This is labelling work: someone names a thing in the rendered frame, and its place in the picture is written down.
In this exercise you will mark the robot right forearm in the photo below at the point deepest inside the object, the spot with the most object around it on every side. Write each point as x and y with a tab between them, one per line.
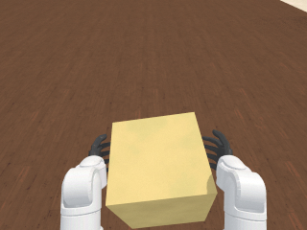
245	195

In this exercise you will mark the carton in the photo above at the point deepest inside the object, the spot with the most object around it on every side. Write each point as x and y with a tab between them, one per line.
158	172

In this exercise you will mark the robot left forearm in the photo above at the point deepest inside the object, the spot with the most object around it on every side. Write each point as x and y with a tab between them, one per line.
81	195

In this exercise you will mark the left robot hand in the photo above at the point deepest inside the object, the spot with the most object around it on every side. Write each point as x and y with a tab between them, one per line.
97	147

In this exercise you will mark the right robot hand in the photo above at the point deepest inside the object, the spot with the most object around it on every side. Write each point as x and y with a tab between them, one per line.
222	149

